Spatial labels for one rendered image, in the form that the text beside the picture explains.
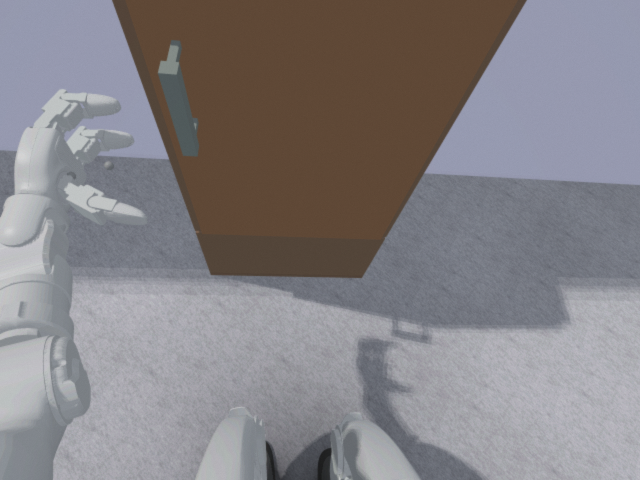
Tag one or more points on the robot left thigh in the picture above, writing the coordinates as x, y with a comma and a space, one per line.
237, 447

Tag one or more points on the robot left hand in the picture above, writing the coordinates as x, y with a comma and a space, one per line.
44, 158

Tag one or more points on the cupboard door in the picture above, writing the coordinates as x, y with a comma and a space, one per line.
315, 116

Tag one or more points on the left robot forearm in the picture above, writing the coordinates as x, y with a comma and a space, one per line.
35, 279

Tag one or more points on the right robot shin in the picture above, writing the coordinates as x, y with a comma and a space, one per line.
348, 417

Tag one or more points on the left robot upper arm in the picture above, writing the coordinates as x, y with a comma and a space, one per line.
43, 386

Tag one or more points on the handle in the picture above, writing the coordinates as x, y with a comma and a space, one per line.
173, 86

